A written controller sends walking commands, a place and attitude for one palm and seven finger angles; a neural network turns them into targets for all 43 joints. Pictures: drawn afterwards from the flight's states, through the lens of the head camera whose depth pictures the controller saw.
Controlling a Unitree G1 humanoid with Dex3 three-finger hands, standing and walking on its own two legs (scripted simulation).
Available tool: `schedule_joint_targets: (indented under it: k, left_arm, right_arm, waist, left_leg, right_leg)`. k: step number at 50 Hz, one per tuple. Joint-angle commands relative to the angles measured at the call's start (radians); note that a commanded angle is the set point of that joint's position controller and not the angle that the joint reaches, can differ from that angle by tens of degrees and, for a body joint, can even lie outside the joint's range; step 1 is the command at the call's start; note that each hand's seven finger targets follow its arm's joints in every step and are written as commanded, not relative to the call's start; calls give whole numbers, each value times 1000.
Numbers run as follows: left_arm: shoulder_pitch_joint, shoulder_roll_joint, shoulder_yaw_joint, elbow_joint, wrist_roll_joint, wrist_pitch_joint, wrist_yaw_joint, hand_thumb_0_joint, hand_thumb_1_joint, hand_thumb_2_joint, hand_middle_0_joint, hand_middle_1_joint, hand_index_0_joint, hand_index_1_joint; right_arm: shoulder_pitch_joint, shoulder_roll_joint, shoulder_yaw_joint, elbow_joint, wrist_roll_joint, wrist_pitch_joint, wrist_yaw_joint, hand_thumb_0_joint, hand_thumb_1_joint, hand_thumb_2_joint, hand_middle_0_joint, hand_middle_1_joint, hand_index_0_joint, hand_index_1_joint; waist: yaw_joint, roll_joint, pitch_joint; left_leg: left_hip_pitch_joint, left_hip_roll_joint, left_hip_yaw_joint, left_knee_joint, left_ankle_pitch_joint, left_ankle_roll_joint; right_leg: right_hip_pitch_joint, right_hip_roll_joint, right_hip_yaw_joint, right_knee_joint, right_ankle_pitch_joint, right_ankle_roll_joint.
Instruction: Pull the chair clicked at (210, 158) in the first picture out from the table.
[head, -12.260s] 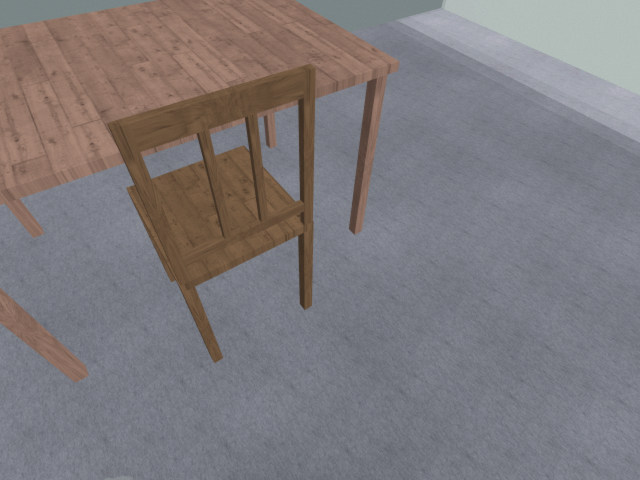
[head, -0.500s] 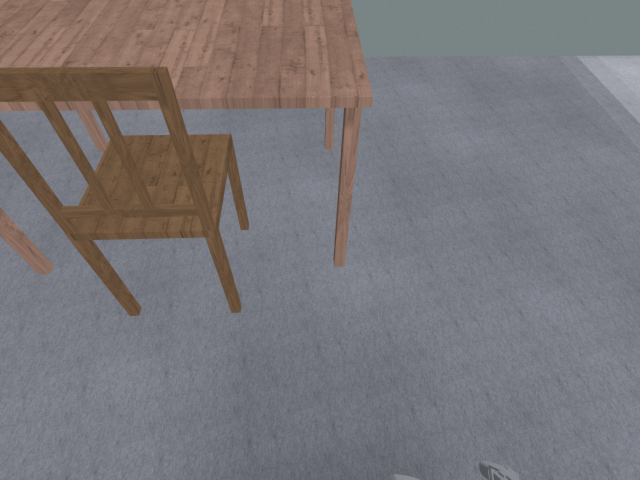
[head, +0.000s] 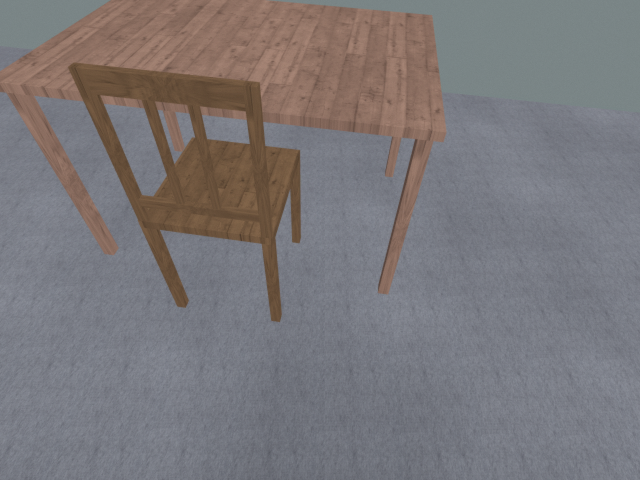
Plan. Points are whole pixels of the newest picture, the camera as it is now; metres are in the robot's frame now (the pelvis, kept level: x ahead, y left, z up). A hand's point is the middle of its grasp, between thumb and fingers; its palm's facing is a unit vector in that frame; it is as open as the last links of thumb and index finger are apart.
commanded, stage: take the last steps up to it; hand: left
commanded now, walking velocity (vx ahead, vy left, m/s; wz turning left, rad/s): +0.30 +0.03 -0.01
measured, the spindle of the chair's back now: (166, 156) +0.76 +0.45 -0.09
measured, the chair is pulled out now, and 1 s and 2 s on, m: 0.00 0.00 0.00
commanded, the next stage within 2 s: come to a stop and stand still in 0.68 s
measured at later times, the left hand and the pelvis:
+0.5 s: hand (228, 392) +0.27 +0.18 -0.17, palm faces -0.07 -0.98 -0.18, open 7.4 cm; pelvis +0.15 +0.01 -0.02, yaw -3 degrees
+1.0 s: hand (214, 393) +0.27 +0.21 -0.19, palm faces +0.06 -0.99 -0.15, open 7.3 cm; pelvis +0.27 +0.03 -0.01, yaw -2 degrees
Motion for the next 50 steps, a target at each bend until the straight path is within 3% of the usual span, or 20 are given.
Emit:
schedule_joint_targets:
  k: [1, 2, 3, 5, 9, 20, 22, 24, 25, 26, 27, 29, 30, 33, 40, 43, 45, 46, 47, 50]
  left_arm:
    - [-58, 93, 20, -60, -12, 0, 0, 0, 900, 900, -200, -300, -200, -300]
    - [-107, 47, 5, -102, -10, -1, -5, 0, 900, 900, -200, -300, -200, -300]
    - [-154, 55, 7, -116, 1, 1, -1, 0, 900, 900, -200, -300, -200, -300]
    - [-164, 63, 13, -91, 0, -1, -14, 0, 900, 900, -200, -300, -200, -300]
    - [-82, 42, 9, -43, -1, 5, -21, 0, 900, 900, -200, -300, -200, -300]
    - [-313, 9, 6, -133, -9, -3, -21, 0, 900, 900, -200, -300, -200, -300]
    - [-267, 24, 11, -124, -9, -10, -20, 0, 900, 900, -200, -300, -200, -300]
    - [-66, 55, 23, -64, -3, -27, -17, 0, 900, 900, -200, -300, -200, -300]
    - [73, 118, 40, -17, 2, -42, -8, 0, 900, 900, -200, -300, -200, -300]
    - [197, 229, 68, 12, 1, -49, 4, 0, 900, 900, -200, -300, -200, -300]
    - [179, 254, 65, 5, -20, -42, 6, 0, 900, 900, -200, -300, -200, -300]
    - [-20, 178, 48, -46, -20, -39, 12, 0, 900, 900, -200, -300, -200, -300]
    - [-88, 127, 34, -61, -19, -39, 15, 0, 900, 900, -200, -300, -200, -300]
    - [-161, 74, 16, -68, -9, -46, 18, 0, 900, 900, -200, -300, -200, -300]
    - [-113, 111, 24, -45, -6, -39, 11, 0, 900, 900, -200, -300, -200, -300]
    - [-126, 91, 4, -26, -15, -19, 21, 0, 900, 900, -200, -300, -200, -300]
    - [-57, 43, -13, -16, -23, -4, 26, 0, 900, 900, -200, -300, -200, -300]
    - [-32, 40, -15, -9, -20, 4, 31, 0, 900, 900, -200, -300, -200, -300]
    - [-19, 43, -15, 4, -22, 20, 32, 0, 900, 900, -200, -300, -200, -300]
    - [-19, 83, -5, 0, -14, 43, 27, 0, 900, 900, -200, -300, -200, -300]
  right_arm:
    - [209, -131, -27, 3, -3, -55, -29, 0, -900, -900, 200, 300, 200, 300]
    - [282, -208, -41, 9, -3, -51, -39, 0, -900, -900, 200, 300, 200, 300]
    - [269, -200, -38, 19, -5, -55, -44, 0, -900, -900, 200, 300, 200, 300]
    - [179, -124, -13, 6, -1, -64, -51, 0, -900, -900, 200, 300, 200, 300]
    - [159, -80, -1, 17, 8, -98, -56, 0, -900, -900, 200, 300, 200, 300]
    - [293, -43, -2, 111, -3, -108, -65, 0, -900, -900, 200, 300, 200, 300]
    - [274, -59, -6, 114, -4, -104, -65, 0, -900, -900, 200, 300, 200, 300]
    - [256, -69, -6, 115, 5, -103, -64, 0, -900, -900, 200, 300, 200, 300]
    - [249, -51, -5, 105, 15, -108, -57, 0, -900, -900, 200, 300, 200, 300]
    - [284, 2, -1, 74, 25, -114, -51, 0, -900, -900, 200, 300, 200, 300]
    - [263, -17, -3, 55, 30, -103, -55, 0, -900, -900, 200, 300, 200, 300]
    - [168, 1, -6, 39, 16, -85, -48, 0, -900, -900, 200, 300, 200, 300]
    - [155, 14, -5, 43, 8, -74, -44, 0, -900, -900, 200, 300, 200, 300]
    - [234, 43, 0, 68, -2, -45, -36, 0, -900, -900, 200, 300, 200, 300]
    - [87, 33, 11, 1, 2, -56, -26, 0, -900, -900, 200, 300, 200, 300]
    - [106, 21, 26, 28, 7, -67, -41, 0, -900, -900, 200, 300, 200, 300]
    - [97, -63, 20, 28, 7, -78, -51, 0, -900, -900, 200, 300, 200, 300]
    - [67, -87, 18, 19, 9, -70, -56, 0, -900, -900, 200, 300, 200, 300]
    - [16, -98, 12, 17, 13, -67, -65, 0, -900, -900, 200, 300, 200, 300]
    - [0, -113, -5, 2, 10, -52, -88, 0, -900, -900, 200, 300, 200, 300]
  waist:
    - [-131, 220, 12]
    - [-157, 336, 57]
    - [-159, 330, 91]
    - [-110, 217, 176]
    - [-56, 118, 105]
    - [-99, 132, 149]
    - [-73, 120, 113]
    - [21, 74, 8]
    - [75, 16, -90]
    - [90, -202, -210]
    - [65, -133, -184]
    - [15, -73, -38]
    - [-20, -22, 17]
    - [-99, -74, 8]
    - [-53, -82, 30]
    - [-81, -36, 5]
    - [-52, 135, -19]
    - [-39, 124, -2]
    - [-30, 265, 10]
    - [-48, 232, -16]
  left_leg:
    - [345, 155, -224, -317, -148, 65]
    - [320, 318, -437, -463, -305, 141]
    - [267, 352, -485, -493, -338, 182]
    - [144, 304, -378, -498, -225, 184]
    - [169, 219, -185, -474, 123, 165]
    - [258, 231, -82, -377, 556, 175]
    - [245, 230, -68, -301, 640, 163]
    - [199, 171, -17, -61, 769, 117]
    - [29, 117, 20, 161, 636, 77]
    - [-206, -35, 61, 488, 55, 34]
    - [-251, -42, -36, 690, -208, 44]
    - [-302, 45, -115, 743, -76, 44]
    - [-272, 72, -120, 699, -1, 38]
    - [-159, 75, -78, 520, 63, 9]
    - [-102, 41, -16, 115, 92, -13]
    - [109, 28, -26, -146, 290, -30]
    - [147, 166, -157, -224, 587, 22]
    - [100, 208, -183, -246, 598, 57]
    - [64, 237, -221, -308, 599, 82]
    - [137, 293, -257, -320, 772, 165]
  right_leg:
    - [-399, -4, 36, 137, -320, -18]
    - [-511, 68, 1, 368, -324, 1]
    - [-547, 39, 84, 503, -319, -19]
    - [-543, -4, 144, 623, -176, -29]
    - [-478, -4, 136, 636, -15, -1]
    - [-424, 32, 83, 267, 40, -20]
    - [-297, 66, 61, 201, 16, -42]
    - [-15, 118, 31, 84, 106, -62]
    - [244, 15, 151, 78, 197, -108]
    - [443, -265, 539, -12, 389, -226]
    - [358, -358, 619, -108, 422, -297]
    - [89, -305, 548, -202, 61, -262]
    - [-33, -253, 445, -233, 6, -226]
    - [-171, -158, 239, -275, 40, -173]
    - [-101, -139, 213, -254, 62, -189]
    - [-128, -71, 145, -105, 176, -121]
    - [-115, 21, 124, -16, 66, -40]
    - [-80, 43, 117, -9, -24, -24]
    - [-69, 48, 96, 58, -78, 0]
    - [-173, 56, 158, 324, -256, 0]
